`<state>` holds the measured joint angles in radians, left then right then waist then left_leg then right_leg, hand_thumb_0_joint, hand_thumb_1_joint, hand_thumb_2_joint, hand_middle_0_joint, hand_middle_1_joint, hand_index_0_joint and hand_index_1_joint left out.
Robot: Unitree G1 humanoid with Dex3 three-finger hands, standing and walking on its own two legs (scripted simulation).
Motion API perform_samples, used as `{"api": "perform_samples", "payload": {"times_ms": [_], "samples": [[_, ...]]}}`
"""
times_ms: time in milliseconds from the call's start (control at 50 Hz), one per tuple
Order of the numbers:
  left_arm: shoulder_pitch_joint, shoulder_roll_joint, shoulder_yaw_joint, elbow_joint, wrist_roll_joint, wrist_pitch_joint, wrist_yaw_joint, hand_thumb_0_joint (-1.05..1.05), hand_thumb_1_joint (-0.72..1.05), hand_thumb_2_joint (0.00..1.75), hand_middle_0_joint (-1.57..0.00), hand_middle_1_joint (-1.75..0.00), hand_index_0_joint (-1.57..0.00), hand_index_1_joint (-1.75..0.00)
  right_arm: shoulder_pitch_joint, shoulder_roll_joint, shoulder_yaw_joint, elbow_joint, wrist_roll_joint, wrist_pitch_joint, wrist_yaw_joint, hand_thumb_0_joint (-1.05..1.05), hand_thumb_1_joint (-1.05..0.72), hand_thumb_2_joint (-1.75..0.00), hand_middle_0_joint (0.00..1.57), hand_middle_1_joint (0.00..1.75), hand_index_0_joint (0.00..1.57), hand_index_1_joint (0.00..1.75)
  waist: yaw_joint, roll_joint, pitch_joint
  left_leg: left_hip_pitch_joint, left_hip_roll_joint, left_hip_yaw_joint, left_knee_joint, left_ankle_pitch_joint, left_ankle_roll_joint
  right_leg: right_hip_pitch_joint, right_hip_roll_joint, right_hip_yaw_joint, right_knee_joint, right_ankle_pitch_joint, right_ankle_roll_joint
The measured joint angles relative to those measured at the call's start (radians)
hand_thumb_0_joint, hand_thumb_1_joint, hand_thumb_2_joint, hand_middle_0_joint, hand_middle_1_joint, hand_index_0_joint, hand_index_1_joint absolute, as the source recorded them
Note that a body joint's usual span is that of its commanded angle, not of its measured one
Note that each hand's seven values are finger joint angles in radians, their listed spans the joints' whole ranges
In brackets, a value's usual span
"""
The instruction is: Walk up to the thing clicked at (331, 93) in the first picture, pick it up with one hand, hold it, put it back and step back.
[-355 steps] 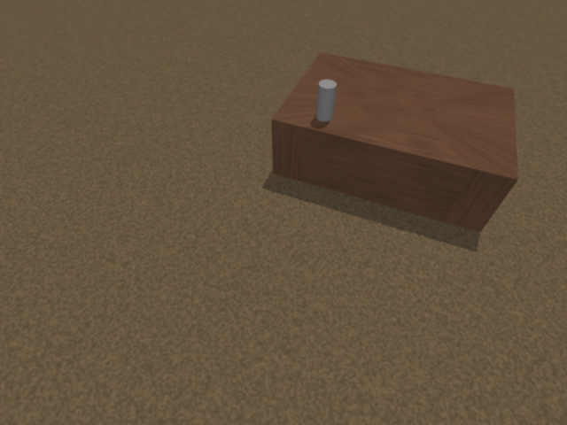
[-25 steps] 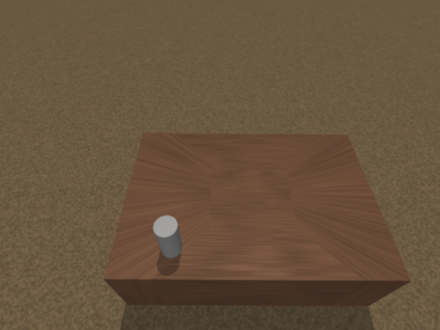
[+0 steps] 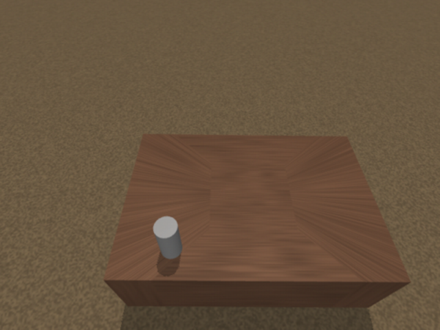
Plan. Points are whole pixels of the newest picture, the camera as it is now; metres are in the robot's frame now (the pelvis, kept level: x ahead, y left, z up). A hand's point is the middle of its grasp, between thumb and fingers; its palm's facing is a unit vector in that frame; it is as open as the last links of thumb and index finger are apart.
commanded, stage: go down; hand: left
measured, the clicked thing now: (168, 238) +0.46 +0.17 -0.37
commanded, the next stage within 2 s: none
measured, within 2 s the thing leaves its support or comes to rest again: neither
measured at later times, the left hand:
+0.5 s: hand out of the picture +0.14 +0.26 -0.16, palm faces +0.06 -0.94 -0.34, open 16.3 cm
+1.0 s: hand out of the picture +0.15 +0.27 -0.15, palm faces +0.07 -0.95 -0.32, open 17.6 cm
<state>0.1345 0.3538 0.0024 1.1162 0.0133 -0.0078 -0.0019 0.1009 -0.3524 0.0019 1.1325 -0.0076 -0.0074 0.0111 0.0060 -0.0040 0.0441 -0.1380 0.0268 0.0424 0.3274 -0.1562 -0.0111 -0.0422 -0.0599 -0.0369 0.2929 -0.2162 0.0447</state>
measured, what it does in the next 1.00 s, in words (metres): lowers itself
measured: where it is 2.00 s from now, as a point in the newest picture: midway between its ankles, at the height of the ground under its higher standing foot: outside the picture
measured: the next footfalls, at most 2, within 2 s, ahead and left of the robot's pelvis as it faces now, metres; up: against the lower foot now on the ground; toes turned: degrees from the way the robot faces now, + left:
none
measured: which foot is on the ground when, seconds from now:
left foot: down 0.00-1.00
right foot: down 0.00-1.00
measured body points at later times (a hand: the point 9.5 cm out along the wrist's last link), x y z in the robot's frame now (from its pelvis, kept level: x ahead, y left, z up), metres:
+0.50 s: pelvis +0.00 +0.00 -0.02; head +0.05 +0.00 +0.42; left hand +0.14 +0.31 -0.13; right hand +0.11 -0.26 -0.13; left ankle +0.01 +0.12 -0.75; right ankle -0.04 -0.15 -0.75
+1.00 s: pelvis +0.01 -0.01 -0.06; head +0.06 +0.00 +0.39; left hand +0.15 +0.32 -0.13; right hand +0.17 -0.26 -0.14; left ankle +0.01 +0.12 -0.75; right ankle -0.04 -0.15 -0.75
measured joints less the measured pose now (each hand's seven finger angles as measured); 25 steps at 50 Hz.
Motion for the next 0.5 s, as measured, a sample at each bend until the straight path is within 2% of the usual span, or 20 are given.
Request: {"api": "perform_samples", "payload": {"times_ms": [40, 80, 160, 220, 280, 380, 500], "samples": [[0.001, -0.009, 0.016, -0.051, -0.022, -0.006, 0.01, 0.01, 0.89, 0.87, -0.18, -0.27, -0.18, -0.28, 0.036, 0.004, 0.002, -0.091, 0.029, -0.004, -0.017, 0.01, -0.92, -0.9, 0.2, 0.3, 0.21, 0.3, -0.003, 0.002, -0.005, -0.047, 0.0, -0.004, 0.035, -0.01, 0.002, -0.049, -0.001, -0.002, 0.043, -0.015, -0.002], [-0.055, -0.023, 0.045, -0.058, -0.026, -0.021, 0.016, 0.01, 0.84, 0.83, -0.15, -0.23, -0.15, -0.24, 0.066, 0.016, 0.001, -0.178, 0.049, -0.023, -0.032, 0.01, -0.94, -0.91, 0.2, 0.3, 0.2, 0.3, -0.003, 0.004, 0.01, -0.097, 0.001, -0.013, 0.075, -0.019, 0.002, -0.098, -0.001, -0.008, 0.089, -0.03, -0.005], [-0.174, -0.015, 0.124, -0.041, 0.018, -0.005, -0.007, 0.01, 0.66, 0.65, -0.09, -0.14, -0.1, -0.15, 0.093, 0.066, -0.009, -0.279, 0.041, -0.031, -0.039, 0.01, -0.97, -0.92, 0.2, 0.3, 0.2, 0.3, -0.008, -0.007, 0.008, -0.205, 0.012, -0.017, 0.156, -0.039, -0.003, -0.209, 0.008, -0.007, 0.175, -0.054, -0.011], [-0.178, -0.004, 0.162, -0.11, 0.041, 0.033, -0.021, 0.01, 0.5, 0.49, -0.07, -0.1, -0.07, -0.1, 0.121, 0.099, -0.014, -0.331, 0.038, -0.029, -0.039, 0.01, -0.98, -0.92, 0.2, 0.3, 0.21, 0.3, -0.017, -0.013, -0.006, -0.237, 0.02, -0.011, 0.183, -0.052, -0.006, -0.245, 0.014, 0.001, 0.202, -0.065, -0.014], [-0.14, 0.001, 0.174, -0.197, 0.044, 0.099, -0.03, 0.01, 0.33, 0.35, -0.06, -0.07, -0.06, -0.06, 0.147, 0.113, -0.011, -0.371, 0.043, -0.026, -0.04, 0.01, -0.97, -0.91, 0.2, 0.3, 0.21, 0.3, -0.03, -0.008, -0.023, -0.244, 0.023, -0.007, 0.191, -0.061, -0.006, -0.25, 0.016, 0.006, 0.205, -0.069, -0.014], [-0.079, 0.002, 0.17, -0.291, 0.035, 0.214, -0.043, 0.01, 0.03, 0.2, -0.06, -0.04, -0.06, -0.04, 0.164, 0.111, -0.005, -0.424, 0.048, -0.033, -0.045, 0.01, -0.95, -0.91, 0.2, 0.3, 0.21, 0.3, -0.039, 0.006, -0.048, -0.268, 0.024, -0.004, 0.227, -0.087, -0.004, -0.274, 0.015, 0.011, 0.236, -0.091, -0.012], [-0.035, -0.005, 0.186, -0.375, 0.03, 0.274, -0.06, 0.0, -0.29, 0.1, -0.07, -0.04, -0.07, -0.05, 0.155, 0.098, -0.007, -0.459, 0.043, -0.071, -0.057, 0.01, -0.92, -0.9, 0.2, 0.3, 0.21, 0.3, -0.032, 0.01, -0.062, -0.333, 0.023, -0.012, 0.305, -0.13, -0.004, -0.334, 0.013, 0.006, 0.314, -0.136, -0.01]]}}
